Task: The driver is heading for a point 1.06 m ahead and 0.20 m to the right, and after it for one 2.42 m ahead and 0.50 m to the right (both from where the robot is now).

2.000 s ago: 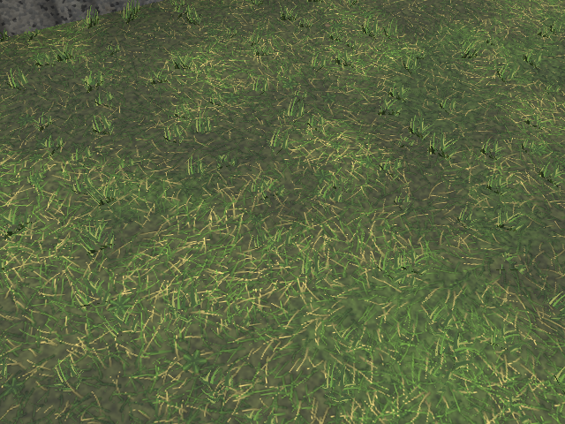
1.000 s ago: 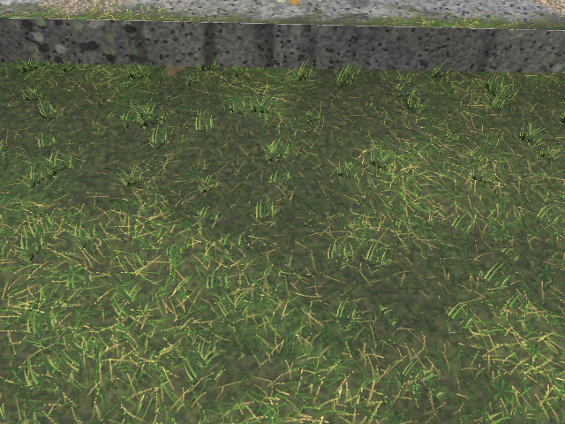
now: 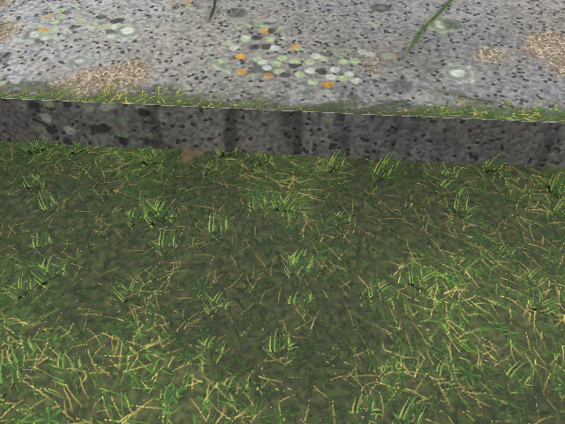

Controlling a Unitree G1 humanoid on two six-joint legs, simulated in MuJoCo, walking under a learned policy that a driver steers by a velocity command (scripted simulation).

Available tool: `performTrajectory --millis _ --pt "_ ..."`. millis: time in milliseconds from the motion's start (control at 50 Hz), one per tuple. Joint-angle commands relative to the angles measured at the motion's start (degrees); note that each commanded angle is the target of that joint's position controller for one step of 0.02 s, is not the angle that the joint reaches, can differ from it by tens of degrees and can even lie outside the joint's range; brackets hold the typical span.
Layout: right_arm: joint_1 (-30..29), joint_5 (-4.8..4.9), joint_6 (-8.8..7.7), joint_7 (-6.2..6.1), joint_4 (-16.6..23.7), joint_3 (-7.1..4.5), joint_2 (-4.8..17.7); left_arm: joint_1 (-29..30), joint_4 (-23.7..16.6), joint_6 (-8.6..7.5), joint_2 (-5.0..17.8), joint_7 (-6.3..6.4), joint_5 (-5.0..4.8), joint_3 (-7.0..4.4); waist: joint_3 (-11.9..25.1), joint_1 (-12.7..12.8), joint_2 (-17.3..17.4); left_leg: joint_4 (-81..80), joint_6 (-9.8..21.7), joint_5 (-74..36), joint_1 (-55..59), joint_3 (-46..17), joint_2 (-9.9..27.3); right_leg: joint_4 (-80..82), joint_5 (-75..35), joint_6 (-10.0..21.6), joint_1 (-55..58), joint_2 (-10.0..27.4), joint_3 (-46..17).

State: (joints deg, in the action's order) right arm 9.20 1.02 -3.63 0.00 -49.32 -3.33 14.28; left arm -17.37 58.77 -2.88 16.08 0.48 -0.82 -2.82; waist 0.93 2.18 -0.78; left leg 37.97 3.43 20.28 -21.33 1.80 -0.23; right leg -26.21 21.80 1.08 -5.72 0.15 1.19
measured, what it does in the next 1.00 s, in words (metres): walks ahead: right foot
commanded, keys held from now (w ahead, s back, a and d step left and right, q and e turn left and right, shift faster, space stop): w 1.00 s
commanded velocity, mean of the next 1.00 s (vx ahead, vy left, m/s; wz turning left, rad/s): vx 0.46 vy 0.00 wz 0.00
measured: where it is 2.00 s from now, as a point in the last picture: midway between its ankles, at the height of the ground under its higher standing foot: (327, 239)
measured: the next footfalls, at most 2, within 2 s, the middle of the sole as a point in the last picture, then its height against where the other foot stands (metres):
right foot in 0.56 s outside the picture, level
left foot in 1.12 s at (254, 334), level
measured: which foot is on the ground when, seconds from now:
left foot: down 0.00-0.56, up 0.58-1.00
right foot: down 0.00-0.10, up 0.12-0.54, down 0.56-1.00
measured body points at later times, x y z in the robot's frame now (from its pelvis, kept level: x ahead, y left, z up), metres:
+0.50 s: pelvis +0.21 +0.01 +0.00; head +0.24 +0.01 +0.45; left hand +0.43 +0.24 -0.10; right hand +0.17 -0.26 -0.14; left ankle +0.06 +0.12 -0.73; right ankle +0.40 -0.13 -0.71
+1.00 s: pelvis +0.49 -0.02 +0.01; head +0.51 -0.02 +0.46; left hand +0.48 +0.25 -0.13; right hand +0.69 -0.26 -0.10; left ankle +0.69 +0.14 -0.69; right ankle +0.40 -0.12 -0.73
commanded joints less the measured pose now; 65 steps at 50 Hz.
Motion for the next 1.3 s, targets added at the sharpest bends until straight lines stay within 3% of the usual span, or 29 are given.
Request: performTrajectory --millis 20,60,80,100,120,160,200,360,480,520,560,580,600,620,640,700,800,920,1020,1060,1100,1120,1140,1160,1180,1200,1260,1280,1300 --pt "-8.21 0.84 -2.30 1.27 5.16 -0.93 4.39 -0.25 -1.73 -0.77 9.28 -0.12 -0.83 -2.08 -5.06 0.06 -6.35 -5.05 1.05 -0.69 -10.42 0.61 1.90 10.42 -16.73 10.58 7.38 16.70 -16.16" --pt "1.00 0.58 -1.72 1.29 1.15 -2.23 6.04 3.66 -2.98 -0.24 10.20 -0.26 -0.83 -2.29 -0.75 -4.86 -6.18 -10.51 1.57 -11.32 12.54 3.07 -2.04 4.45 -28.03 7.10 -4.17 11.07 -8.63" --pt "9.10 0.42 -1.25 0.81 -1.02 -3.56 8.96 5.56 -3.81 -0.47 9.18 -0.21 -0.57 -2.00 3.16 -8.67 -2.84 -11.09 3.52 -10.97 23.94 -2.26 1.49 -5.46 -31.36 4.46 -11.06 7.74 -3.99" --pt "16.68 0.00 -0.82 0.20 -2.21 -5.05 14.73 5.60 -5.88 -1.32 4.75 -0.24 0.30 -0.68 7.50 -10.37 10.58 -17.53 10.11 -6.28 36.78 -23.16 14.12 -25.37 -19.95 -0.07 -25.55 0.37 2.60" --pt "18.57 -0.26 -1.00 0.42 -2.52 -4.09 13.45 5.64 -6.39 -2.36 4.09 -0.21 0.50 -0.36 9.20 -10.43 14.77 -24.10 14.82 -6.18 39.39 -39.23 21.94 -37.19 9.90 -0.50 -34.35 -2.23 -3.08" --pt "10.00 -0.37 -1.57 0.39 -0.57 -2.19 8.23 6.60 -6.11 -3.30 7.16 -1.15 -2.03 -1.33 -0.05 -6.24 6.67 -25.06 11.57 -2.18 30.20 -28.19 19.12 -42.68 3.72 2.09 -39.52 4.70 -5.45" --pt "6.14 -0.72 -1.84 0.83 0.28 -1.35 6.75 7.36 -5.90 -3.06 6.43 -1.00 -1.05 -1.73 -4.27 -4.19 4.46 -28.62 9.09 -7.93 22.60 -19.96 15.43 -37.42 -4.21 2.06 -37.40 7.70 -4.52" --pt "9.77 -0.83 -1.61 -0.49 -2.35 -1.64 9.40 17.57 -10.01 -1.88 1.88 -1.50 0.19 -0.42 -6.08 -4.72 5.01 -32.74 7.68 -20.18 14.26 -5.84 10.46 -12.16 -23.54 -1.90 -30.44 5.38 -0.44" --pt "13.01 0.26 -0.90 -0.88 -5.34 -2.22 9.79 23.01 -12.96 -2.35 3.73 -2.85 -0.37 -0.41 -6.93 -4.48 4.80 -29.59 6.26 -23.27 23.22 -5.53 15.07 -3.71 -23.21 1.19 -29.13 4.14 -1.79" --pt "11.99 0.14 -0.28 -1.00 -5.33 -2.58 10.73 19.21 -12.41 -2.58 5.69 -3.08 -0.40 -1.32 -3.80 -1.86 6.10 -23.94 5.13 -36.34 26.02 -4.95 15.45 -3.34 -18.96 2.87 -22.72 2.11 -0.15" --pt "11.60 -0.42 0.57 -1.16 -4.98 -1.87 9.26 2.98 -7.63 -2.34 9.76 -2.47 -0.32 -3.80 6.16 5.68 5.62 -3.67 2.31 -45.86 20.01 -1.29 10.73 -3.67 -17.63 5.91 -0.17 0.42 1.02" --pt "17.10 -1.14 0.13 -0.69 -3.68 -0.25 4.35 -5.58 -6.05 -2.22 15.13 -2.04 0.93 -5.13 15.61 4.96 -4.59 18.42 -1.04 -27.26 -0.10 1.01 4.62 -4.00 -11.84 13.12 22.66 14.64 -19.19" --pt "19.56 -0.76 -1.22 -0.32 -4.52 1.08 0.50 -8.01 -5.15 -2.06 14.15 -2.40 0.42 -4.61 21.83 3.99 -14.22 31.99 -2.45 12.40 -12.83 -5.25 -3.50 6.99 1.32 18.04 30.31 21.99 -42.30" --pt "13.48 1.06 -2.36 -0.04 -3.44 -0.57 6.90 -4.48 -5.52 -2.38 9.93 -2.43 -0.16 -3.26 14.62 4.80 -10.17 38.00 -0.95 11.95 -19.32 -9.48 -0.25 10.27 7.17 15.13 25.18 20.06 -39.87" --pt "8.78 1.92 -3.06 -0.09 -1.81 -1.01 8.76 1.05 -6.81 -2.62 8.16 -2.29 -0.09 -2.68 7.18 3.42 -7.55 37.59 0.13 6.37 -21.67 -7.50 2.93 11.66 4.70 13.04 16.66 18.63 -32.25" --pt "8.13 0.33 -2.12 -0.92 -2.15 -1.55 7.04 8.84 -7.96 -3.24 4.08 -2.52 1.68 -1.40 0.64 -2.13 -4.18 30.03 0.15 -4.25 -12.49 -6.70 8.84 16.48 -8.22 11.11 -2.43 13.52 -18.71" --pt "3.06 -0.62 -0.39 -1.22 -0.29 -1.50 5.36 4.91 -6.01 -3.61 6.69 -1.38 1.13 -1.88 -3.13 -2.37 -2.08 18.05 -2.78 -12.83 -17.06 -5.67 10.29 21.22 -15.80 12.68 -5.20 12.70 -11.66" --pt "-8.37 -0.36 -1.35 0.06 2.59 -0.50 3.41 -1.07 -4.18 -2.82 7.56 -0.23 0.26 -1.84 -4.97 1.25 -1.83 -1.50 -3.70 -27.78 -15.23 -2.09 7.03 21.35 -19.97 10.11 -1.97 10.01 -4.53" --pt "-14.78 0.12 -2.02 1.81 5.43 -0.06 4.29 -5.78 -1.86 -1.22 8.10 -0.03 -0.24 -2.28 -6.54 2.40 -1.92 -8.38 -1.95 -22.55 -16.76 -2.67 5.51 16.41 -24.08 9.70 8.15 14.19 -5.66" --pt "-12.18 0.15 -2.43 2.10 5.32 -0.65 6.15 -4.92 -2.03 -0.62 8.96 0.13 -0.43 -2.66 -5.03 -0.11 -3.15 -10.15 -0.82 -17.96 -11.89 -2.52 4.10 12.42 -30.85 8.77 10.05 15.18 -7.23" --pt "1.46 -0.05 -2.80 1.53 1.50 -2.85 10.37 -2.53 -3.03 -0.16 8.44 0.11 -0.26 -2.38 3.42 -7.36 -3.23 -11.47 1.58 -17.28 8.10 -0.34 1.47 -2.41 -43.96 6.54 6.29 11.13 -5.16" --pt "12.35 -1.12 -2.82 0.86 -0.63 -4.08 14.58 -2.67 -4.68 -0.23 5.74 0.07 0.71 -1.26 12.92 -10.95 1.57 -8.49 4.89 -17.56 26.86 -9.67 10.74 -19.53 -31.28 4.49 -5.29 7.18 -2.70" --pt "15.87 -1.24 -2.30 0.94 -2.24 -4.95 18.68 -10.74 -5.01 -1.38 -2.50 -0.43 0.39 0.93 21.24 -6.98 17.62 -14.32 13.50 -6.97 46.60 -35.79 24.75 -39.66 5.86 0.63 -28.05 -3.15 -1.11" --pt "15.51 -0.94 -2.28 0.91 -1.69 -3.28 12.38 -7.50 -4.23 -2.36 3.94 -0.47 -1.09 -0.52 20.68 -9.21 13.20 -19.48 12.46 0.53 44.40 -40.63 24.03 -47.08 11.84 1.04 -33.54 -1.03 -8.87" --pt "10.70 -0.91 -2.50 0.62 -0.98 -2.37 9.63 -2.16 -5.99 -2.81 7.33 -0.40 -2.39 -1.61 11.54 -8.75 10.69 -20.67 9.46 -0.44 37.11 -31.53 22.33 -48.78 7.38 1.77 -37.43 1.72 -8.26" --pt "6.25 -1.13 -2.70 0.51 -0.23 -1.83 8.06 0.56 -6.55 -2.81 6.99 0.00 -2.32 -1.69 6.86 -7.14 6.94 -22.29 7.94 -4.62 29.10 -24.74 20.40 -47.25 2.10 1.80 -36.11 4.69 -6.89" --pt "0.73 -2.06 -3.30 0.62 -0.60 -1.08 4.91 -0.18 -6.43 -0.83 3.64 0.16 -1.40 -2.22 0.80 -2.79 7.06 -28.18 6.22 -11.73 15.01 -12.38 16.44 -41.30 -5.09 1.62 -28.50 8.28 -7.14" --pt "4.81 -3.56 -3.17 0.14 -2.61 -0.88 5.80 -0.71 -6.50 0.98 1.66 -1.64 5.08 -1.21 -2.13 -1.22 1.99 -29.07 5.66 -17.38 8.80 -8.79 16.94 -41.13 -6.12 1.34 -25.49 6.40 -3.73" --pt "5.64 -3.31 -3.40 0.11 -3.18 -1.30 6.92 0.05 -7.49 1.99 0.21 -2.46 5.09 -1.25 -2.94 -0.45 3.31 -29.54 5.65 -20.18 8.35 -5.40 16.55 -40.13 -7.94 1.12 -26.51 6.64 -3.24"
Keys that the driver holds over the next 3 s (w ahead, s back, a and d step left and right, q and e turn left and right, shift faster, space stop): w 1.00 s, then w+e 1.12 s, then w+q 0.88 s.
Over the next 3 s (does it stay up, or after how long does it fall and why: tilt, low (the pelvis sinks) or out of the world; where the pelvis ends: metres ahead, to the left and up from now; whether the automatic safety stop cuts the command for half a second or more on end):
stays up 1.40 -0.27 0.02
